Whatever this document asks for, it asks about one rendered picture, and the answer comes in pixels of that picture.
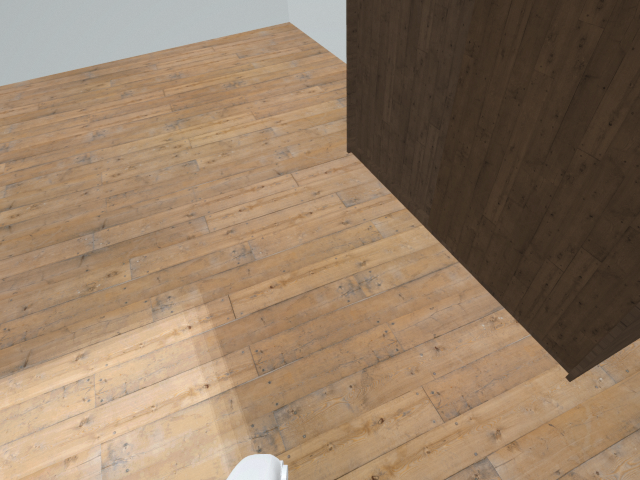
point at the robot left thigh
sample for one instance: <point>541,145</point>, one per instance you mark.
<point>260,467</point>

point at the wardrobe door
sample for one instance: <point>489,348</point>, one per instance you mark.
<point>409,56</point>
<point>538,190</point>

